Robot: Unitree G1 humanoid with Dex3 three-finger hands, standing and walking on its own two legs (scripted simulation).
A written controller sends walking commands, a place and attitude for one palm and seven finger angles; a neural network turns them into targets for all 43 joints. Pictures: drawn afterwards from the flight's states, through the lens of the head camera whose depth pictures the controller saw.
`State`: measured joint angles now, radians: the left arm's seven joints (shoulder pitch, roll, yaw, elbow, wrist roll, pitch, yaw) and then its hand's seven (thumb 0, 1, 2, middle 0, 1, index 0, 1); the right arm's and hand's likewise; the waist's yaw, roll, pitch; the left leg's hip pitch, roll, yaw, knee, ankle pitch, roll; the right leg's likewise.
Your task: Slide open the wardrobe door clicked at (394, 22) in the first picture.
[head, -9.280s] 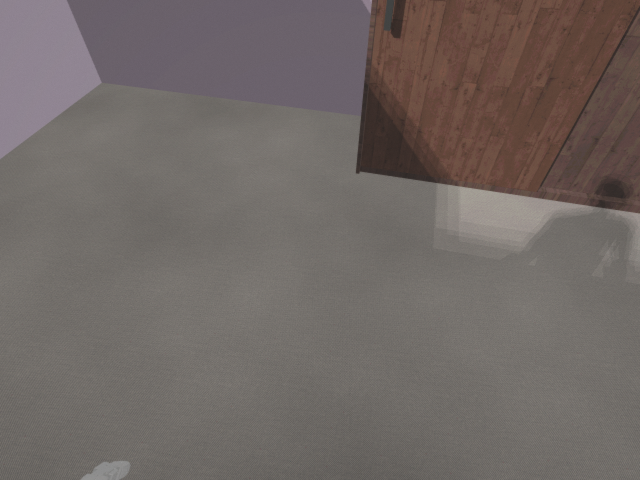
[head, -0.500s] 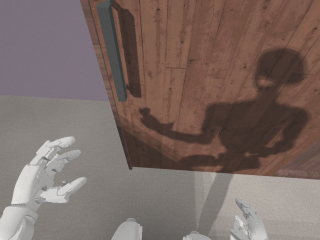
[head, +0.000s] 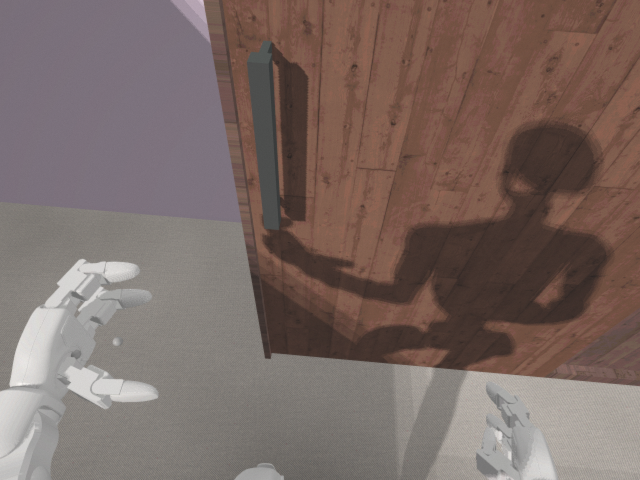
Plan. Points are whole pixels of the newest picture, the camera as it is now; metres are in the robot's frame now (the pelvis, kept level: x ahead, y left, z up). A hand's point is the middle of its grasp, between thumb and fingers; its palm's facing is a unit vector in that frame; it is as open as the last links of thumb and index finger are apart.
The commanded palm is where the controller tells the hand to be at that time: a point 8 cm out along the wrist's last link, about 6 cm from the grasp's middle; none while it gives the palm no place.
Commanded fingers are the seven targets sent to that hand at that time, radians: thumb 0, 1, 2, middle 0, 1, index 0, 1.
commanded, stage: raise the hand with hooked fingers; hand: left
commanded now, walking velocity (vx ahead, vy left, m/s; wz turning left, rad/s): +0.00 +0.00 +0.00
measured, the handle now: (270, 148) +0.52 +0.13 +0.12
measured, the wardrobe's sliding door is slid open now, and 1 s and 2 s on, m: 0.00 0.00 0.00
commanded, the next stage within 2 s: move the hooked fingers beside the handle in 0.88 s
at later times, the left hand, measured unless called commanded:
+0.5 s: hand (88, 286) +0.27 +0.27 +0.12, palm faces +0.04 -1.00 -0.05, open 14.0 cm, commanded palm +0.24 +0.31 +0.12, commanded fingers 0.00 -0.50 0.30 -0.30 -1.20 -0.30 -1.20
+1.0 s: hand (118, 294) +0.27 +0.24 +0.12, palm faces +0.04 -1.00 -0.05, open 14.0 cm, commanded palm +0.25 +0.29 +0.12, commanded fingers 0.00 -0.50 0.30 -0.30 -1.20 -0.30 -1.20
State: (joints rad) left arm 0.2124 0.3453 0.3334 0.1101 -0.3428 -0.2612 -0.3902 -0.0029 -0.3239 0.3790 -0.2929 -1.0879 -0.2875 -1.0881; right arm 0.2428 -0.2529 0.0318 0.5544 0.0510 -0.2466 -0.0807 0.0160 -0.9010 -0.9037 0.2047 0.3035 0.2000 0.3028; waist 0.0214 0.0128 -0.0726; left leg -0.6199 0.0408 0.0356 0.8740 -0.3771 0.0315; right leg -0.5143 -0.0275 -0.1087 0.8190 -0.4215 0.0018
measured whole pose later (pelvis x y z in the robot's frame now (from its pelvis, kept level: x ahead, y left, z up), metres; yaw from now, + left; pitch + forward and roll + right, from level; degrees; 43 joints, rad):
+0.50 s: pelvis +0.00 -0.01 +0.02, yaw +0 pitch +4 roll -2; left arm -0.01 0.44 0.44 0.30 -0.36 -0.14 -0.49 -0.01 -0.50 0.30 -0.30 -1.20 -0.30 -1.20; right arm 0.28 -0.27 0.05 0.59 0.06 -0.23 -0.10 0.02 -0.90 -0.90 0.21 0.30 0.20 0.30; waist 0.02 0.03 -0.05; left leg -0.48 0.04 0.04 0.73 -0.31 0.02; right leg -0.39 -0.02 -0.10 0.69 -0.36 0.00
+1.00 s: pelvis +0.00 -0.03 +0.02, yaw +0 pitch +3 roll -1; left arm 0.01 0.40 0.43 0.33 -0.36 -0.18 -0.49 -0.01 -0.50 0.30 -0.31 -1.20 -0.30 -1.20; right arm 0.27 -0.27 0.04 0.60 0.06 -0.23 -0.10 0.02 -0.90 -0.90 0.21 0.30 0.20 0.30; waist 0.02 0.04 -0.04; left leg -0.47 0.05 0.04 0.71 -0.30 0.00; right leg -0.39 0.00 -0.11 0.70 -0.37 -0.03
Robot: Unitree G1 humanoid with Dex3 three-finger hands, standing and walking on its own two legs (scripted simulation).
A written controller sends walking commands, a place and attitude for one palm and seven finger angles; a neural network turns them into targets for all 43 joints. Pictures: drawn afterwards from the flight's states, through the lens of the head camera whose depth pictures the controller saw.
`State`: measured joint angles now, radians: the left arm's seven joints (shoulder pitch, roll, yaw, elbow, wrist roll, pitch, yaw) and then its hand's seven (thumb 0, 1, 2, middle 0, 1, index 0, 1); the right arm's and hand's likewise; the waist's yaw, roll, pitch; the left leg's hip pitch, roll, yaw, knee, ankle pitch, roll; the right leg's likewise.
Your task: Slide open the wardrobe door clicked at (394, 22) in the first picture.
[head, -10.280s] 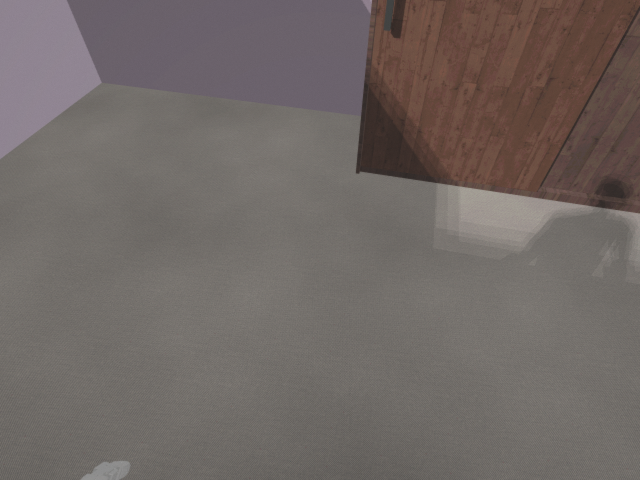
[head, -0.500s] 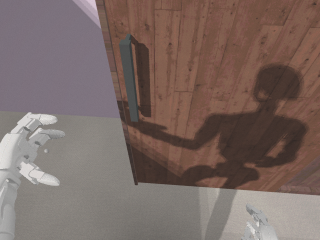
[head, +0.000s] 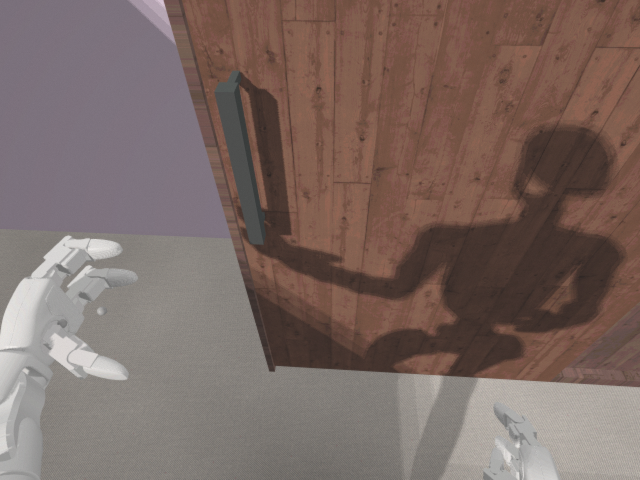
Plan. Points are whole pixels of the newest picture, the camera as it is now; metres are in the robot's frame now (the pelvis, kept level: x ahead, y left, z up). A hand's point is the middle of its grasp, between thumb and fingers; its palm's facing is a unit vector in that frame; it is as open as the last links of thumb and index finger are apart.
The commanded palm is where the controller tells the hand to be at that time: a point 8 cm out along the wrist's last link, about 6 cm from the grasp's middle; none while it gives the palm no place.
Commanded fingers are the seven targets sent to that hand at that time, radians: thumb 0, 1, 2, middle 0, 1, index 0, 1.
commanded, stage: move the hooked fingers beside the handle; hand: left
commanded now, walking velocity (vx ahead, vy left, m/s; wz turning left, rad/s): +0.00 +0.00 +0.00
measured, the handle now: (247, 168) +0.52 +0.16 +0.11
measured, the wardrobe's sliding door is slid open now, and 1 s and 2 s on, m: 0.00 0.00 0.00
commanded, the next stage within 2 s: none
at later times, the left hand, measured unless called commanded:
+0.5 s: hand (138, 269) +0.33 +0.26 +0.09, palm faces +0.01 -1.00 -0.02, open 14.0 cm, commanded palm +0.31 +0.31 +0.09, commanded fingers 0.00 -0.50 0.30 -0.30 -1.20 -0.30 -1.20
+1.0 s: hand (168, 236) +0.39 +0.24 +0.09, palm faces +0.01 -1.00 -0.01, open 14.0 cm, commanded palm +0.37 +0.28 +0.09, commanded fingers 0.00 -0.50 0.30 -0.30 -1.20 -0.30 -1.20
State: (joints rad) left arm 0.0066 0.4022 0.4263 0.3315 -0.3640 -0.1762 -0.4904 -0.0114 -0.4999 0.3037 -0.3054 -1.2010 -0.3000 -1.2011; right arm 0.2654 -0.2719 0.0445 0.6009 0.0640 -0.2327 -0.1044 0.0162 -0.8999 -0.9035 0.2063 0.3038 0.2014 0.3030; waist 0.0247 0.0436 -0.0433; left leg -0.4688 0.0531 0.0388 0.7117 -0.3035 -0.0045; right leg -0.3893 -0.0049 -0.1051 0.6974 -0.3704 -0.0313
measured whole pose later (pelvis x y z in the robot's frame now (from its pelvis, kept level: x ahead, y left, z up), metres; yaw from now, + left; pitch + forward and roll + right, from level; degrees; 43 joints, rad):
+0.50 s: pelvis +0.00 +0.01 +0.00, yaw -1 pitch +5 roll -1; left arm -0.23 0.40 0.38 0.52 -0.31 -0.20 -0.44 -0.01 -0.50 0.30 -0.30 -1.20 -0.30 -1.20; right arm 0.30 -0.27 0.04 0.62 0.07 -0.18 -0.10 0.02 -0.90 -0.90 0.21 0.30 0.20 0.30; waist -0.01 0.03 -0.04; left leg -0.52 0.05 0.05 0.73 -0.31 0.01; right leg -0.44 -0.01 -0.09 0.72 -0.37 -0.02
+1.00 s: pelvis +0.00 +0.02 +0.00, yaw -1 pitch +8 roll -1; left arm -0.44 0.40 0.33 0.71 -0.24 -0.24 -0.35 -0.01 -0.50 0.30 -0.30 -1.20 -0.30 -1.20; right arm 0.31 -0.27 0.03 0.63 0.06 -0.09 -0.08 0.01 -0.90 -0.90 0.21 0.30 0.20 0.30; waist -0.03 0.02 -0.05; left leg -0.56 0.04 0.06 0.75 -0.32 0.02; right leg -0.48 -0.02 -0.09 0.73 -0.38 -0.01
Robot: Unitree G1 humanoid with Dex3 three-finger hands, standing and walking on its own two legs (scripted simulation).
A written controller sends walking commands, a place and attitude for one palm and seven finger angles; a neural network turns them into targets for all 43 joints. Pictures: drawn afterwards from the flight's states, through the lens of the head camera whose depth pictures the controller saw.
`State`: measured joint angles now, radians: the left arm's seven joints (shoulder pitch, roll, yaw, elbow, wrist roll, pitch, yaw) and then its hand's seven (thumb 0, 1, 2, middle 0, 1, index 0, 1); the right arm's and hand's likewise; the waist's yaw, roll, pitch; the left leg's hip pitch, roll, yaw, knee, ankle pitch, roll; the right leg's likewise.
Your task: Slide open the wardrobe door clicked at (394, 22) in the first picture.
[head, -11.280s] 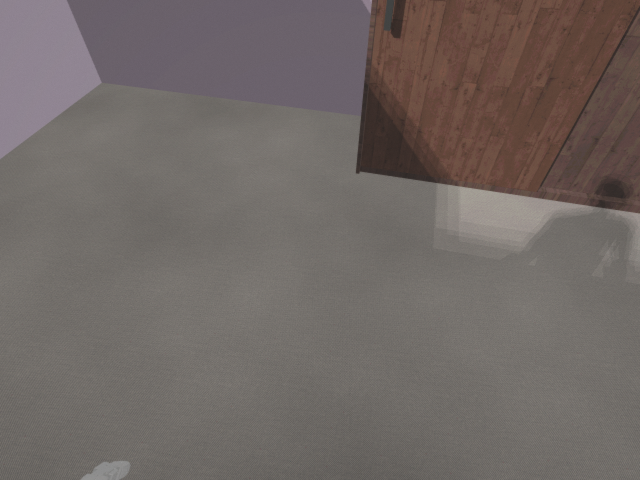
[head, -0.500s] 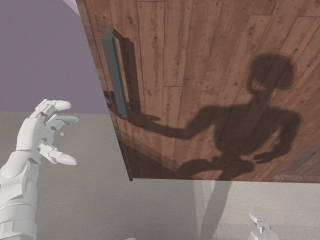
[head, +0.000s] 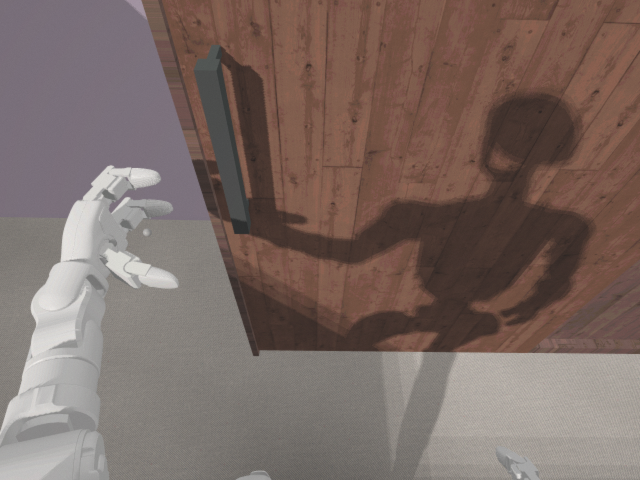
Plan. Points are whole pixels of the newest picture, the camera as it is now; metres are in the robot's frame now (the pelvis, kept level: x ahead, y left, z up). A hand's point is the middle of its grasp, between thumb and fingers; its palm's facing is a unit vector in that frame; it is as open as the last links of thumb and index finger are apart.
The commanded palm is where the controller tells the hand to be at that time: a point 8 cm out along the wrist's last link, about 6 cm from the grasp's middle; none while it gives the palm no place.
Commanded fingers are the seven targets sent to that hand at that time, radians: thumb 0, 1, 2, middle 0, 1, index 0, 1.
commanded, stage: move the hooked fingers beside the handle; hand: left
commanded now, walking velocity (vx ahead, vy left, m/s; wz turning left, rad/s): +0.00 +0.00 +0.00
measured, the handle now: (231, 153) +0.52 +0.15 +0.11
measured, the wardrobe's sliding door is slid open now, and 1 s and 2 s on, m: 0.00 0.00 0.00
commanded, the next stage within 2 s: feel for the door with the fingertips in 1.46 s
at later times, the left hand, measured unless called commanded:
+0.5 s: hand (185, 198) +0.44 +0.20 +0.09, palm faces +0.02 -1.00 -0.02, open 14.0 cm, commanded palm +0.42 +0.25 +0.09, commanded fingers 0.00 -0.50 0.30 -0.30 -1.20 -0.30 -1.20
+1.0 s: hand (184, 192) +0.47 +0.21 +0.08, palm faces +0.03 -1.00 -0.01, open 14.0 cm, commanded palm +0.44 +0.25 +0.08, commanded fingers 0.00 -0.50 0.30 -0.30 -1.20 -0.30 -1.20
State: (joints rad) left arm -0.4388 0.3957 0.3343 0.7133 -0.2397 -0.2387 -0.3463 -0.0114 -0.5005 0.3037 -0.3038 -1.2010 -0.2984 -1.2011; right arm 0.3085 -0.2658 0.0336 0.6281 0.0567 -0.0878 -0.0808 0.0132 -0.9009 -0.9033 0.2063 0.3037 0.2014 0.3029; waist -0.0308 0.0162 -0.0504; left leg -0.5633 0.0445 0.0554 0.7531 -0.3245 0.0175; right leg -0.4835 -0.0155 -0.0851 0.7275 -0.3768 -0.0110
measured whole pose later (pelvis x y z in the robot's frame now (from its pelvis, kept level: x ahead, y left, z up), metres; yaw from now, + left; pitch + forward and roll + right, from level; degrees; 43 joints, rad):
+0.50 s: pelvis +0.00 -0.01 -0.01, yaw -1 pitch +11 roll -1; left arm -0.68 0.43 0.34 0.97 -0.18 -0.32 -0.28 -0.01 -0.50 0.30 -0.30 -1.20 -0.30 -1.20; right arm 0.36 -0.26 0.02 0.65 0.04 0.00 -0.06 0.01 -0.90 -0.90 0.21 0.30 0.20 0.30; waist -0.08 0.02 -0.07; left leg -0.66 0.06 0.05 0.81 -0.34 0.01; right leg -0.59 0.00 -0.08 0.79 -0.40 -0.02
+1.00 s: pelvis +0.01 -0.01 -0.01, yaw -1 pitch +14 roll -2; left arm -0.74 0.49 0.39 1.06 -0.17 -0.34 -0.31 -0.01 -0.50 0.30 -0.30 -1.20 -0.30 -1.20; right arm 0.37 -0.27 0.02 0.64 0.05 0.04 -0.06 0.01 -0.90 -0.90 0.21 0.30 0.20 0.30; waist -0.11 0.01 -0.07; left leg -0.72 0.07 0.05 0.83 -0.36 0.00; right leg -0.64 0.01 -0.08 0.80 -0.40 -0.03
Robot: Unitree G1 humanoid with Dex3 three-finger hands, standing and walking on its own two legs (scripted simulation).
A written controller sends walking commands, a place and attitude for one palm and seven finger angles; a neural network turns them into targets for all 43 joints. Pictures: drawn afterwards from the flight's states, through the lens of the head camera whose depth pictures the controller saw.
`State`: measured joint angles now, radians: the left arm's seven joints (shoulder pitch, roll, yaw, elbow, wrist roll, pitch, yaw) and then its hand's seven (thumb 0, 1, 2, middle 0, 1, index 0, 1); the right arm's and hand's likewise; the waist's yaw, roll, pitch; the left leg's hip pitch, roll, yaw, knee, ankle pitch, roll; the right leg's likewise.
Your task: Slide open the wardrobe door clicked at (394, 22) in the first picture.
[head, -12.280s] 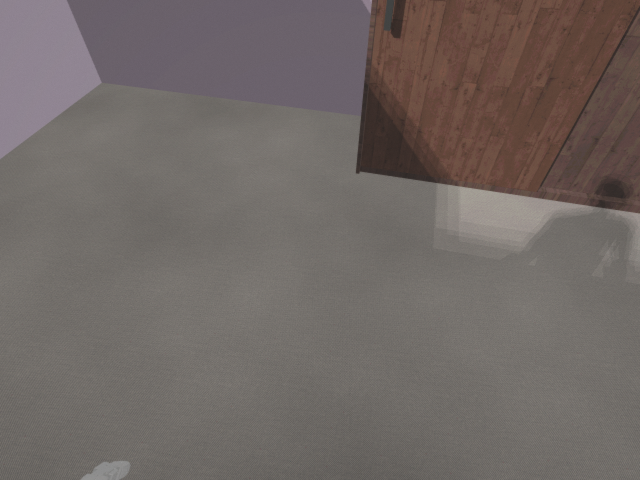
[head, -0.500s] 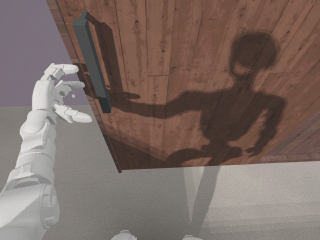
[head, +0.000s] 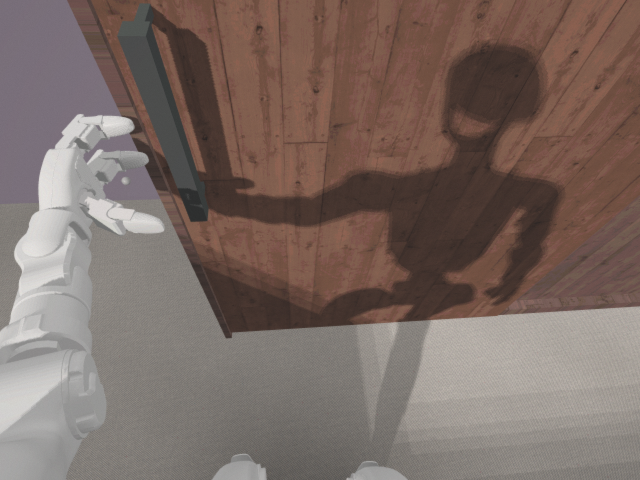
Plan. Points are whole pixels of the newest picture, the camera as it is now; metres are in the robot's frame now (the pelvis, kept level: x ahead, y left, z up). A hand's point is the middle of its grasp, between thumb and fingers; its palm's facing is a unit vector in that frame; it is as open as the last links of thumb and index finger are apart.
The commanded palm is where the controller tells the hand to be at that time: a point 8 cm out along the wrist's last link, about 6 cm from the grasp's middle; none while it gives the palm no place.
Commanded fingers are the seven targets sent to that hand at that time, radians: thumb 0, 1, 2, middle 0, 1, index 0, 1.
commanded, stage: move the hooked fingers beside the handle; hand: left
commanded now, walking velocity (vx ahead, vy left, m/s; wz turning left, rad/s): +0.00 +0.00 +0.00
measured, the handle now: (177, 133) +0.51 +0.17 +0.12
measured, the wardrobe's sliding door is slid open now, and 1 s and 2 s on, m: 0.00 0.00 0.00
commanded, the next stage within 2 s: feel for the door with the fingertips in 0.46 s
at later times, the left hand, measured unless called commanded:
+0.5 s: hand (133, 184) +0.45 +0.22 +0.09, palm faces +0.05 -1.00 -0.01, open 14.0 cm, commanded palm +0.42 +0.26 +0.10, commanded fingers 0.00 -0.50 0.30 -0.30 -1.20 -0.30 -1.20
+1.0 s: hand (160, 187) +0.44 +0.18 +0.10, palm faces +0.04 -1.00 +0.00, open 14.0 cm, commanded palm +0.42 +0.24 +0.10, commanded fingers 0.00 -0.50 0.30 -0.30 -1.20 -0.30 -1.20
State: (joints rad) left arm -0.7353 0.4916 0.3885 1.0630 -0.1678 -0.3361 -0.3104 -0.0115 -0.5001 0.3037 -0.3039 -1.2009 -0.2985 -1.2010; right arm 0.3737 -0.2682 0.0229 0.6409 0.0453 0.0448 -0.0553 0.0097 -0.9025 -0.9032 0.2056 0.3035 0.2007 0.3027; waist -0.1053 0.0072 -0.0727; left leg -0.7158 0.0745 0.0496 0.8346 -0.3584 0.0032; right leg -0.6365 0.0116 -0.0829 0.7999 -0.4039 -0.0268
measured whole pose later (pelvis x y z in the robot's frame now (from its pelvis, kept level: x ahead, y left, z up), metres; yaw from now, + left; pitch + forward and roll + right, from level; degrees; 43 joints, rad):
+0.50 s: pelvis +0.00 +0.01 +0.00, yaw +0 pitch +13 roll -2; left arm -0.66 0.41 0.36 0.96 -0.15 -0.32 -0.24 -0.01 -0.50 0.30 -0.31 -1.20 -0.30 -1.20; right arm 0.35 -0.25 0.03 0.61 0.04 0.05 -0.03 0.01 -0.90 -0.90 0.21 0.30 0.20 0.30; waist -0.09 0.02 -0.09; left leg -0.69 0.07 0.06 0.84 -0.38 0.02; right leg -0.61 0.00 -0.07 0.80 -0.41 -0.01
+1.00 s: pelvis -0.01 +0.00 +0.00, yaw +0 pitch +12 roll -1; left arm -0.73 0.35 0.29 1.01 -0.15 -0.35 -0.18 -0.01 -0.50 0.30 -0.30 -1.20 -0.30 -1.20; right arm 0.34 -0.26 0.02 0.64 0.04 0.03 -0.03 0.01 -0.90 -0.90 0.20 0.30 0.20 0.30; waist -0.09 0.01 -0.08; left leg -0.70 0.06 0.05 0.84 -0.35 0.01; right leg -0.62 0.00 -0.08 0.82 -0.40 -0.02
